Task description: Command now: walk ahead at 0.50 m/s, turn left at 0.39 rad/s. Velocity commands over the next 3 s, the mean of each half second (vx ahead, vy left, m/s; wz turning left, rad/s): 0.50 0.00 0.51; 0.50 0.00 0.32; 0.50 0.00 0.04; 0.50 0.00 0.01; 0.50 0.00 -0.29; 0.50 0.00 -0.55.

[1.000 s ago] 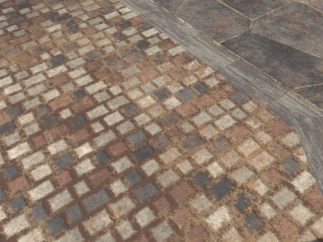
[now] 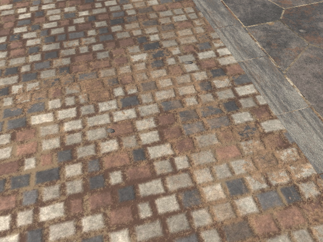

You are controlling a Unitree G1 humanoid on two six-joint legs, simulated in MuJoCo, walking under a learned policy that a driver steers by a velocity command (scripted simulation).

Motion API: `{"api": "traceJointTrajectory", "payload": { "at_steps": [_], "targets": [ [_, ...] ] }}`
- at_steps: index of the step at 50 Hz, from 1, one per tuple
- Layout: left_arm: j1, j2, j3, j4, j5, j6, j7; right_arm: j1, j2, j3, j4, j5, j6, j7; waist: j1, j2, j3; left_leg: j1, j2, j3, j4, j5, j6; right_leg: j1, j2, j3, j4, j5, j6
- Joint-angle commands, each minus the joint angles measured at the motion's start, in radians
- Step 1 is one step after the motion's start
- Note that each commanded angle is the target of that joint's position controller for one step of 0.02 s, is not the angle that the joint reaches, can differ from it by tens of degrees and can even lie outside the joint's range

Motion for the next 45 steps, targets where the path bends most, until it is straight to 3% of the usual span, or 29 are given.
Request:
{"api": "traceJointTrajectory", "payload": {
  "at_steps": [1, 4, 7, 9, 10, 11, 12, 13, 14, 15, 16, 17, 18, 21, 23, 26, 29, 32, 34, 35, 36, 37, 38, 39, 40, 41, 42, 43, 45],
  "targets": [
    [-0.048, 0.166, 0.038, -0.056, -0.005, -0.013, 0.011, -0.074, -0.032, -0.004, -0.079, 0.001, -0.017, 0.012, 0.004, -0.110, 0.030, 0.023, -0.001, 0.029, -0.139, 0.156, 0.003, -0.022, -0.253, 0.059, -0.121, 0.276, -0.116],
    [0.001, 0.180, 0.041, -0.027, -0.011, 0.001, 0.015, -0.160, -0.017, 0.002, -0.117, 0.005, -0.018, 0.030, 0.038, -0.094, 0.063, 0.003, -0.011, 0.058, -0.227, 0.166, 0.019, 0.059, -0.287, 0.023, -0.107, 0.292, -0.110],
    [0.016, 0.195, 0.048, -0.010, -0.021, 0.025, 0.018, -0.206, -0.024, -0.001, -0.158, 0.005, -0.016, 0.050, 0.035, -0.097, 0.076, -0.023, -0.033, 0.097, -0.274, 0.056, 0.051, 0.168, -0.323, -0.003, -0.040, 0.433, -0.092],
    [-0.005, 0.224, 0.057, -0.017, -0.026, 0.040, 0.029, -0.167, -0.052, -0.016, -0.168, 0.001, -0.013, 0.058, -0.008, -0.132, 0.027, 0.078, -0.085, 0.154, -0.280, -0.049, 0.087, 0.203, -0.326, -0.039, 0.079, 0.760, -0.070],
    [-0.014, 0.238, 0.062, -0.022, -0.026, 0.048, 0.036, -0.096, -0.080, -0.031, -0.157, -0.001, -0.010, 0.057, -0.053, -0.150, -0.025, 0.180, -0.122, 0.179, -0.279, -0.091, 0.109, 0.204, -0.320, -0.058, 0.194, 0.922, -0.057],
    [-0.032, 0.239, 0.061, -0.029, -0.026, 0.056, 0.044, 0.049, -0.123, -0.058, -0.122, 0.001, -0.008, 0.051, -0.137, -0.133, -0.103, 0.382, -0.159, 0.187, -0.336, -0.045, 0.143, 0.143, -0.291, -0.087, 0.382, 0.956, -0.031],
    [-0.032, 0.216, 0.049, -0.048, -0.015, 0.050, 0.050, 0.220, -0.193, -0.088, -0.085, 0.001, 0.001, 0.032, -0.217, -0.062, -0.201, 0.698, -0.082, 0.036, -0.355, -0.013, 0.198, -0.082, -0.255, -0.091, 0.659, 0.726, 0.006],
    [0.064, 0.069, 0.000, -0.102, 0.019, 0.021, 0.031, 0.224, -0.304, -0.105, -0.083, 0.006, -0.001, 0.022, -0.112, 0.205, -0.291, 1.065, 0.183, -0.508, -0.402, -0.113, 0.381, -0.552, -0.048, -0.047, 1.029, -0.221, 0.067],
    [-0.006, 0.138, 0.007, -0.105, -0.006, -0.020, 0.011, 0.261, -0.225, -0.081, -0.102, 0.003, -0.010, 0.021, -0.173, 0.127, -0.418, 1.139, 0.249, -0.747, -0.529, -0.208, 0.431, -0.682, -0.018, 0.171, 1.168, -0.386, 0.063],
    [-0.102, 0.182, 0.020, -0.141, -0.044, -0.042, -0.001, 0.228, -0.180, -0.066, -0.093, -0.007, -0.016, 0.021, -0.187, 0.082, -0.279, 1.052, 0.209, -0.585, -0.548, -0.151, 0.373, -0.759, -0.074, 0.191, 1.156, -0.297, 0.046],
    [-0.136, 0.168, 0.013, -0.154, -0.038, -0.053, 0.000, 0.168, -0.160, -0.060, -0.096, -0.004, -0.019, 0.020, -0.148, -0.003, -0.184, 0.902, 0.163, -0.460, -0.553, -0.063, 0.336, -0.733, -0.115, 0.181, 1.066, -0.213, 0.038],
    [-0.149, 0.166, 0.017, -0.151, -0.014, -0.053, 0.006, 0.102, -0.140, -0.053, -0.108, -0.006, -0.018, 0.020, -0.106, -0.050, -0.116, 0.759, 0.126, -0.378, -0.571, 0.042, 0.313, -0.680, -0.142, 0.171, 0.975, -0.173, 0.047],
    [-0.133, 0.176, 0.025, -0.149, -0.003, -0.043, 0.008, 0.060, -0.118, -0.043, -0.123, -0.016, -0.018, 0.017, -0.069, -0.035, -0.092, 0.660, 0.100, -0.327, -0.596, 0.123, 0.307, -0.611, -0.162, 0.174, 0.931, -0.146, 0.057],
    [-0.106, 0.143, 0.022, -0.150, 0.007, -0.009, 0.011, 0.035, -0.130, -0.045, -0.121, -0.010, -0.021, 0.007, -0.029, -0.016, -0.058, 0.498, 0.069, -0.259, -0.643, 0.200, 0.316, -0.540, -0.162, 0.149, 0.811, -0.110, 0.105],
    [-0.171, 0.117, 0.013, -0.171, 0.011, 0.000, 0.014, 0.055, -0.157, -0.053, -0.107, -0.007, -0.020, -0.007, -0.045, -0.008, -0.028, 0.434, 0.037, -0.206, -0.653, 0.190, 0.299, -0.534, -0.146, 0.133, 0.679, -0.005, 0.131],
    [-0.293, 0.089, 0.000, -0.198, 0.006, -0.005, 0.008, 0.094, -0.166, -0.056, -0.085, 0.000, -0.010, -0.018, -0.096, 0.015, -0.014, 0.388, -0.017, -0.163, -0.635, 0.078, 0.243, -0.454, -0.098, 0.127, 0.438, 0.217, 0.134],
    [-0.362, 0.109, 0.007, -0.222, -0.011, -0.013, -0.001, 0.145, -0.172, -0.058, -0.058, 0.007, -0.004, -0.019, -0.124, 0.032, -0.015, 0.421, 0.001, -0.221, -0.599, -0.011, 0.219, -0.401, -0.065, 0.146, 0.327, 0.276, 0.126],
    [-0.344, 0.142, 0.021, -0.221, -0.013, -0.024, -0.012, 0.164, -0.146, -0.051, -0.037, 0.005, -0.001, -0.022, -0.113, 0.058, -0.021, 0.527, 0.051, -0.288, -0.519, -0.045, 0.200, -0.382, -0.076, 0.163, 0.271, 0.213, 0.089],
    [-0.264, 0.153, 0.034, -0.202, -0.008, -0.031, -0.011, 0.154, -0.131, -0.046, -0.031, -0.001, 0.005, -0.020, -0.067, 0.079, -0.030, 0.547, 0.041, -0.297, -0.445, 0.023, 0.174, -0.280, -0.066, 0.129, 0.225, 0.151, 0.046],
    [-0.177, 0.180, 0.048, -0.185, 0.002, -0.036, -0.005, 0.157, -0.097, -0.034, -0.035, -0.006, 0.003, -0.017, -0.026, 0.062, -0.091, 0.529, -0.008, -0.260, -0.324, 0.091, 0.145, -0.136, -0.093, 0.144, 0.216, 0.144, 0.009],
    [-0.041, 0.237, 0.062, -0.174, 0.015, -0.039, -0.001, 0.190, -0.047, -0.013, -0.048, -0.021, -0.001, -0.014, 0.012, -0.062, -0.226, 0.396, -0.076, -0.187, -0.046, -0.067, 0.104, 0.119, -0.258, 0.316, 0.244, 0.156, -0.066],
    [0.070, 0.313, 0.088, -0.116, 0.009, -0.023, -0.008, 0.329, -0.006, 0.001, -0.049, 0.014, -0.012, -0.014, -0.022, -0.396, -0.327, 0.055, -0.208, -0.066, 0.279, -0.476, 0.031, 0.399, -0.445, 0.782, 0.122, -0.101, -0.241],
    [0.076, 0.223, 0.068, -0.120, -0.023, -0.021, -0.015, 0.282, -0.103, -0.014, -0.032, 0.022, -0.016, -0.018, 0.014, -0.274, -0.252, -0.081, -0.152, -0.117, 0.397, -0.494, 0.025, 0.370, -0.449, 0.891, 0.045, -0.374, -0.226],
    [0.023, 0.171, 0.052, -0.129, -0.021, -0.016, -0.012, 0.147, -0.149, -0.027, -0.053, 0.017, -0.015, -0.018, 0.035, -0.174, -0.121, -0.118, -0.115, -0.104, 0.418, -0.402, 0.030, 0.252, -0.410, 0.750, 0.031, -0.362, -0.182],
    [-0.032, 0.155, 0.042, -0.140, -0.006, -0.010, -0.010, 0.077, -0.140, -0.024, -0.070, 0.002, -0.014, -0.020, 0.018, -0.109, -0.060, -0.090, -0.078, -0.062, 0.390, -0.335, 0.030, 0.136, -0.366, 0.629, 0.021, -0.249, -0.160],
    [-0.064, 0.137, 0.035, -0.137, -0.001, -0.006, -0.009, 0.045, -0.123, -0.024, -0.082, -0.012, -0.019, -0.017, -0.004, -0.107, -0.013, -0.071, -0.046, -0.048, 0.329, -0.286, 0.028, 0.050, -0.332, 0.554, 0.001, -0.149, -0.162],
    [-0.079, 0.121, 0.027, -0.136, 0.006, -0.007, -0.007, 0.053, -0.105, -0.023, -0.081, -0.012, -0.021, -0.012, -0.030, -0.134, -0.007, -0.016, -0.018, -0.038, 0.281, -0.251, 0.029, -0.006, -0.297, 0.490, -0.019, -0.069, -0.150],
    [-0.081, 0.110, 0.024, -0.131, 0.004, -0.009, -0.006, 0.067, -0.088, -0.021, -0.074, -0.009, -0.021, -0.009, -0.040, -0.155, -0.012, 0.018, -0.010, -0.023, 0.243, -0.237, 0.025, -0.030, -0.274, 0.444, -0.036, -0.014, -0.148],
    [-0.062, 0.127, 0.028, -0.116, -0.008, -0.012, -0.004, 0.058, -0.058, -0.012, -0.074, -0.010, -0.019, -0.006, -0.043, -0.158, -0.013, 0.024, -0.002, 0.006, 0.163, -0.218, 0.014, -0.047, -0.269, 0.380, -0.061, 0.090, -0.166]
  ]
}}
